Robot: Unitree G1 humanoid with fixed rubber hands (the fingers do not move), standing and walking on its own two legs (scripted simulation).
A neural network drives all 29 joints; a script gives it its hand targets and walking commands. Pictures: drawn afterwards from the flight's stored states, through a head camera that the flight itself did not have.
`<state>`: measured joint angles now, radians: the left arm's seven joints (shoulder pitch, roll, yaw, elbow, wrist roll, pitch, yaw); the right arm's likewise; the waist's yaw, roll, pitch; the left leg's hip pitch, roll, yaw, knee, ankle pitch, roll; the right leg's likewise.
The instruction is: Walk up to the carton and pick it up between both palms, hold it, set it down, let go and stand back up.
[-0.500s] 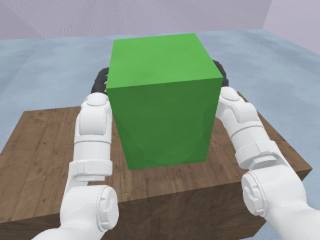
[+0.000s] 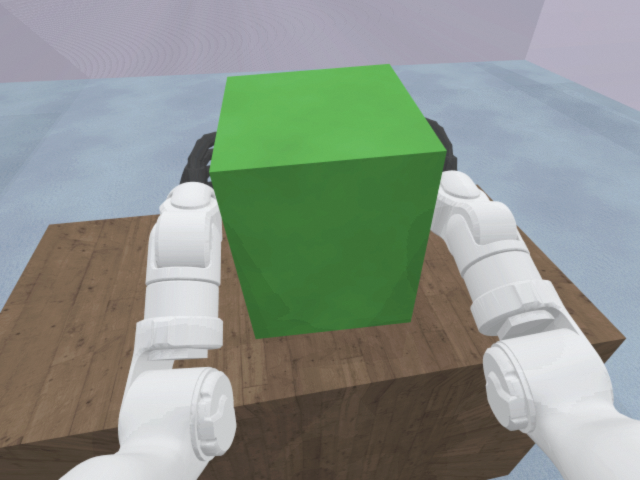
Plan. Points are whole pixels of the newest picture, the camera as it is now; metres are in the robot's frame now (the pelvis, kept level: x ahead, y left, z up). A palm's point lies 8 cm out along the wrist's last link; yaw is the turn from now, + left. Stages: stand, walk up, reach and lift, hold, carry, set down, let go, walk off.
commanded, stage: hold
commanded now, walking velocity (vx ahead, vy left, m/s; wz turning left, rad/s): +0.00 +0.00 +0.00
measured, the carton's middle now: (321, 203) +0.38 +0.00 +0.20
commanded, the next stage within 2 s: none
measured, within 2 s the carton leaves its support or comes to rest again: neither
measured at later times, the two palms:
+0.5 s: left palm (196, 192) +0.37 +0.14 +0.23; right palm (439, 179) +0.38 -0.15 +0.24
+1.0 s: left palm (195, 189) +0.37 +0.14 +0.23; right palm (439, 178) +0.38 -0.15 +0.24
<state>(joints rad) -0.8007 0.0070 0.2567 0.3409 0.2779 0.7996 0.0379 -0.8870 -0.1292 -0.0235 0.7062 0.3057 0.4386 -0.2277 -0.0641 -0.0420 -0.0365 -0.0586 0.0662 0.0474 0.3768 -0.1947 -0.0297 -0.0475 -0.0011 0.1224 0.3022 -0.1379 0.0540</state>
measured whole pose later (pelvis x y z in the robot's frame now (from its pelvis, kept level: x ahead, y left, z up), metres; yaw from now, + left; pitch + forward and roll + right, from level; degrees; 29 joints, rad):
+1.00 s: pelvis +0.00 +0.00 +0.00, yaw +0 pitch -7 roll -1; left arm -0.81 0.01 0.26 0.34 0.28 0.81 0.03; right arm -0.89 -0.13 -0.02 0.68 0.31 0.48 -0.24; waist -0.06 -0.04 -0.04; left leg -0.06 0.07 0.05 0.38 -0.19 -0.03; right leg -0.05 0.00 0.12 0.30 -0.14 0.05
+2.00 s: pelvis +0.00 +0.00 +0.00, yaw +0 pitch -7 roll -1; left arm -0.81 0.02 0.26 0.34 0.28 0.80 0.02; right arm -0.89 -0.13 -0.02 0.68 0.31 0.49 -0.24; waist -0.06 -0.04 -0.05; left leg -0.06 0.07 0.05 0.38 -0.19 -0.03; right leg -0.05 0.00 0.12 0.30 -0.14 0.05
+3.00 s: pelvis +0.00 +0.00 +0.00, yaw +0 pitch -7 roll -1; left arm -0.81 0.02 0.26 0.34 0.28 0.80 0.02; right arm -0.89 -0.13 -0.02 0.67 0.31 0.49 -0.24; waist -0.06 -0.04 -0.05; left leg -0.06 0.07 0.05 0.38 -0.19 -0.03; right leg -0.05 0.00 0.12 0.30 -0.14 0.05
